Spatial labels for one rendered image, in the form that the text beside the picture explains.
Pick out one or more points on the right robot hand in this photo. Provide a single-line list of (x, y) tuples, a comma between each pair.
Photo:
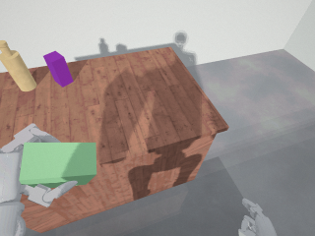
[(261, 226)]

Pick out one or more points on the left robot forearm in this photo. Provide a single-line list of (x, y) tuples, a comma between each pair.
[(11, 222)]

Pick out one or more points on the table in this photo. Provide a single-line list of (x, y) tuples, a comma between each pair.
[(151, 123)]

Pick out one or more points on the sponge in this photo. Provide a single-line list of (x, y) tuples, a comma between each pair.
[(53, 164)]

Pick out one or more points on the left robot hand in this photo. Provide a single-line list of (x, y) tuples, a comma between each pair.
[(11, 156)]

